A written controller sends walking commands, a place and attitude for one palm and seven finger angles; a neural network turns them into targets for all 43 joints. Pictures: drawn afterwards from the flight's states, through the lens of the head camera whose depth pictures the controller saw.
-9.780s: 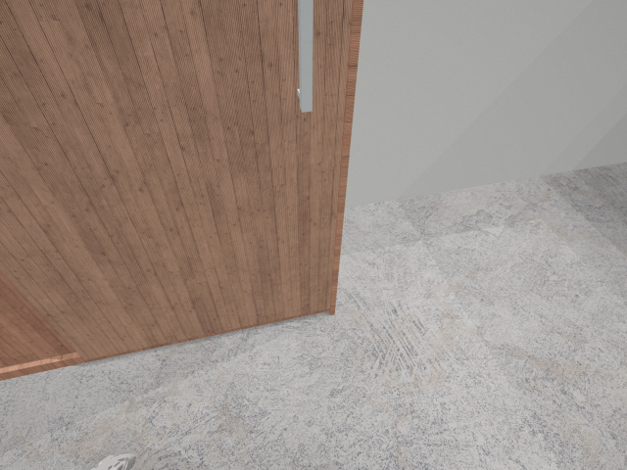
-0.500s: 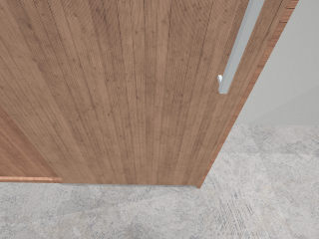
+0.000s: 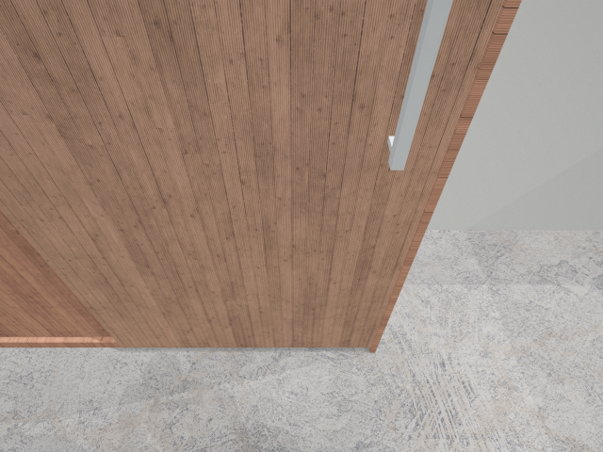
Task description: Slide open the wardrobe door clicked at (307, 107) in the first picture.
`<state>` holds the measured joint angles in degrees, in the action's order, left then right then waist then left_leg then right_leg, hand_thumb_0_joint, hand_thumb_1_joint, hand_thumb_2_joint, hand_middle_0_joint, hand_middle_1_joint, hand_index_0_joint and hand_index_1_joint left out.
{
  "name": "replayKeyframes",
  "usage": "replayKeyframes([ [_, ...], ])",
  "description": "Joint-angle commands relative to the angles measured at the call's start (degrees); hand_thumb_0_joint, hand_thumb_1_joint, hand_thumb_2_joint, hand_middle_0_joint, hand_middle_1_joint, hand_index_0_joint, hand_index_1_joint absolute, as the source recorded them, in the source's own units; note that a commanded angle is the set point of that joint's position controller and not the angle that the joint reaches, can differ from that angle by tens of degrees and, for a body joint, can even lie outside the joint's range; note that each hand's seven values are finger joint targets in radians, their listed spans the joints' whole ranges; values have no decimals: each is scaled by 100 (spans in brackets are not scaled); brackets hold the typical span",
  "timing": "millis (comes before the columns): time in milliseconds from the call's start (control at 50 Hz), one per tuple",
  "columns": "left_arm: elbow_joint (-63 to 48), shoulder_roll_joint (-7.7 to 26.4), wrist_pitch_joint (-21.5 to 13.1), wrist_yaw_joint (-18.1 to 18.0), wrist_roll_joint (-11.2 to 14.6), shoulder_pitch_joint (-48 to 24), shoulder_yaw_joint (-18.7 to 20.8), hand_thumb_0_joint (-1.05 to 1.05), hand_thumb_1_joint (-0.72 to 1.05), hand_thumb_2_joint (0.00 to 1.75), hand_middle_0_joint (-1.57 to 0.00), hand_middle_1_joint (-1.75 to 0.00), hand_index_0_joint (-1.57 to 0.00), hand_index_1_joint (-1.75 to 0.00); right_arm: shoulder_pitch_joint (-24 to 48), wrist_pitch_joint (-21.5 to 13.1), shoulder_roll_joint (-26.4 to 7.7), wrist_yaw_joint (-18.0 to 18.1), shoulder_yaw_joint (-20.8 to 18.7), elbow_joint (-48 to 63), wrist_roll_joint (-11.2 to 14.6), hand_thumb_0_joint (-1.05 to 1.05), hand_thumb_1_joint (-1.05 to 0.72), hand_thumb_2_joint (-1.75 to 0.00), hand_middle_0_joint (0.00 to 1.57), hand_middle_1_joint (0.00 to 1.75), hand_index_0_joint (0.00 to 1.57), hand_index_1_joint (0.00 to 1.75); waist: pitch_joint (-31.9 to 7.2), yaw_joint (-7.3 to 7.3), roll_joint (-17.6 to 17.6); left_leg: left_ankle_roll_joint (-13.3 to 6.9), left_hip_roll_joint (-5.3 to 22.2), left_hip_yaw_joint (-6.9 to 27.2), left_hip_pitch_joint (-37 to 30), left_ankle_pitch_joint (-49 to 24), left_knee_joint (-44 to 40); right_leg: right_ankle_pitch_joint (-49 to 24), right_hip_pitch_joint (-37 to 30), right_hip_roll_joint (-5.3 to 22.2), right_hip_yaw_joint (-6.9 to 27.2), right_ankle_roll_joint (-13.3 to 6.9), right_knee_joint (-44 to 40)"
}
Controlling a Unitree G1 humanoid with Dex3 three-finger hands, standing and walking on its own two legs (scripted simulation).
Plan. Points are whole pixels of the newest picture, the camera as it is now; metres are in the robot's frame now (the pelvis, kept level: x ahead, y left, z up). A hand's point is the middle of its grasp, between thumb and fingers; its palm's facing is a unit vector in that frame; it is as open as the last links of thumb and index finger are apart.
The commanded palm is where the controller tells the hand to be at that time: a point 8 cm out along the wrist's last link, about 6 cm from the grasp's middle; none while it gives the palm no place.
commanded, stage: look again from close up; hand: right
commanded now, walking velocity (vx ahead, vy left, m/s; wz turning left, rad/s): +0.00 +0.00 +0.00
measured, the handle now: (414, 73) +0.54 -0.11 +0.25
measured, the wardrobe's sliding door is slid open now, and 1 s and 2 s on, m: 0.00 0.00 0.00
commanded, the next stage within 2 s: raise the hand with hooked fingers in 0.78 s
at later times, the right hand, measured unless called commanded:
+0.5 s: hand out of the picture +0.02 -0.17 -0.18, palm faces +0.02 +0.98 -0.19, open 7.4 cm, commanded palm none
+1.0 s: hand out of the picture +0.15 -0.19 -0.08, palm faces +0.27 +0.95 -0.18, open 7.5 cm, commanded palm +0.12 -0.23 -0.04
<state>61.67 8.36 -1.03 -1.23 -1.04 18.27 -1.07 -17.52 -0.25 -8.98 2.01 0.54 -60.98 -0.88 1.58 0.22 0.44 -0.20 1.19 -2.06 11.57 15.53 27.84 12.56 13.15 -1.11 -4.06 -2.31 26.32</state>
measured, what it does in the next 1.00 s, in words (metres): stands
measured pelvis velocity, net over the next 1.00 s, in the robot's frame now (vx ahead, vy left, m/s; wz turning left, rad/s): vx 0.01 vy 0.02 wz -0.02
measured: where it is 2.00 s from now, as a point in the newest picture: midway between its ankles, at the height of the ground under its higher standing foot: outside the picture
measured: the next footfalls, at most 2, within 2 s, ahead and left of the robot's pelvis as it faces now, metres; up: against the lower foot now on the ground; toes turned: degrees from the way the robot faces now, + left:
none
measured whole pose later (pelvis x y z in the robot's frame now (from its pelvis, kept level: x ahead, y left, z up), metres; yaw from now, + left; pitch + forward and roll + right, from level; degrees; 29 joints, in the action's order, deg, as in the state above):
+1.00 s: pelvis +0.01 +0.02 +0.00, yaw -1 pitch -1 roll -1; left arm 52.7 11.5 -10.6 -4.3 2.0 18.1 -1.1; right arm -24.5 -1.2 -10.6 4.7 -3.0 -18.7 7.5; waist 1.2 0.9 0.2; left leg -1.4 0.8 -3.4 10.6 17.6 29.4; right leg 13.6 12.2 -0.7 -2.7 -0.8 27.1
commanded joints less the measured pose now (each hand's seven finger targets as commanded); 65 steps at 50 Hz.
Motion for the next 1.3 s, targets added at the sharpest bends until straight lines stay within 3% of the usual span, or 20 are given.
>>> replayKeyframes([
  [0,-182,634,-123,-38,37,205,131,0,90,90,-20,-30,-20,-30,-324,-135,-578,13,-74,136,2,0,-90,-90,20,30,20,30,64,-2,-28,-216,436,542,56,-353,-546,-297,-15,688,753,-58,-593],
  [780,54,885,-110,-48,35,-282,145,0,90,90,-20,-30,-20,-30,15,-132,-851,-18,-122,16,14,0,-90,-90,20,30,20,30,103,20,-53,-202,510,579,-75,-700,-752,-767,-308,744,700,25,-704],
  [840,72,894,-117,-50,34,-295,145,0,90,90,-20,-30,-20,-30,1,-143,-886,-19,-130,21,11,0,-90,-90,20,30,20,30,43,34,-67,-208,530,586,-132,-865,-750,-895,-354,740,678,30,-664],
  [860,-267,852,-134,-5,92,-582,152,0,90,90,-20,-30,-20,-30,-478,-235,-657,236,-85,-158,-49,0,-90,-90,20,30,20,30,44,123,-13,-83,786,786,-60,-2656,-699,-1447,-184,809,467,159,491],
  [880,-2275,1776,-908,-227,398,-433,351,0,90,90,-20,-30,-20,-30,3747,-1406,-2270,139,-1158,8633,1143,0,-88,-89,20,32,20,32,-2741,-510,-974,-184,162,223,-467,-2297,-171,-1699,-1631,70,529,96,-164],
  [900,-2092,1151,-1363,-485,404,-859,92,0,90,90,-20,-30,-20,-30,2654,-1321,-2611,341,-1512,8264,839,0,-85,-88,20,33,20,33,-2115,-154,-1548,-197,-30,130,-116,-1297,23,-1774,-1884,274,227,182,-239],
  [920,-1900,1280,-1595,-497,276,-757,143,0,90,90,-20,-30,-20,-30,999,-1129,-1496,442,-827,7183,861,0,-83,-87,21,34,21,34,-2155,-13,-1626,-207,-48,-220,-9,-617,140,-1701,-1535,329,350,251,-305],
  [940,-1747,913,-1631,-422,402,-728,153,0,90,90,-20,-30,-20,-30,-739,-563,-153,445,-158,5702,954,0,-81,-86,21,36,21,36,-1178,-178,-901,-143,-64,-263,466,-388,61,-1100,-984,373,480,189,-329],
  [960,-2196,1237,-1656,-371,440,-758,243,0,90,90,-20,-30,-20,-30,150,-668,-395,321,-376,6875,1236,0,-78,-85,21,37,21,37,-636,-219,-768,-116,-9,-299,513,-427,-50,-616,-551,308,622,170,-259],
  [1000,-2529,1318,-1748,-394,328,-873,396,0,90,90,-20,-30,-20,-30,13,-1230,-727,37,-812,6603,1187,0,-74,-83,21,40,21,40,-149,-284,95,-82,-24,-285,926,59,-173,-72,49,165,544,154,126],
  [1020,-2554,1278,-1719,-350,258,-817,448,0,90,90,-20,-30,-20,-30,-828,-1501,-590,-190,-930,5846,1243,0,-71,-82,21,42,21,42,-72,-81,764,-67,-101,-314,1207,261,-58,-70,441,151,493,183,319],
  [1060,-2776,1281,-1614,-200,202,-1061,513,0,90,90,-20,-30,-20,-30,-2077,-2108,-310,-907,-1015,4775,1459,0,-67,-80,22,45,22,45,294,170,1683,-47,-120,-267,1675,351,394,136,1423,105,434,256,796],
  [1080,-2972,1294,-1580,-118,216,-1148,566,0,90,90,-20,-30,-20,-30,-2328,-2435,-288,-1336,-994,4788,1524,0,-64,-79,22,47,22,47,183,250,1802,-42,-92,-174,1624,173,582,136,1698,70,369,281,986],
  [1100,-3171,1350,-1533,-3,266,-1177,655,0,90,90,-20,-30,-20,-30,-2647,-2635,-594,-1758,-1319,4549,1534,0,-62,-78,22,48,22,48,41,379,1355,-104,-27,-44,1384,-312,758,-76,1674,29,295,313,1135],
  [1120,-3432,1402,-1519,62,273,-1308,646,0,90,90,-20,-30,-20,-30,-2506,-2766,-704,-2185,-1248,4723,1599,0,-60,-77,22,50,22,50,-200,311,1155,-87,60,56,1199,-729,871,-141,1707,-43,249,311,1301],
  [1160,-3814,1404,-1469,35,378,-1398,630,0,90,90,-20,-30,-20,-30,-2192,-2645,-1351,-2700,-1780,5202,1690,0,-55,-75,22,53,22,53,-750,401,743,-18,181,385,983,-941,909,-116,1854,-96,125,231,1518],
  [1200,-4047,1369,-1439,-73,361,-1319,588,0,90,90,-20,-30,-20,-30,-1475,-2483,-1752,-2737,-2239,6225,2008,0,-50,-73,23,55,23,55,-1133,413,66,34,204,599,996,-558,843,1,1759,-119,109,174,1624],
  [1220,-4158,1306,-1444,-138,360,-1276,547,0,90,90,-20,-30,-20,-30,-1062,-2516,-1725,-2677,-2316,6773,2183,0,-48,-72,23,57,23,57,-1332,320,-156,84,203,675,1012,-363,781,41,1634,-109,100,152,1662],
  [1240,-4126,1222,-1450,-186,346,-1095,535,0,90,90,-20,-30,-20,-30,-704,-2631,-1813,-2537,-2532,7247,2294,0,-46,-71,23,58,23,58,-1501,237,-306,107,165,696,1035,-336,775,-11,1471,-55,174,136,1709],
  [1280,-4032,1126,-1520,-258,304,-902,475,0,90,90,-20,-30,-20,-30,125,-3049,-1776,-2214,-2423,8437,2310,0,-41,-69,24,62,24,62,-1769,20,-840,48,58,619,1118,-569,863,-236,1017,37,314,82,1770],
])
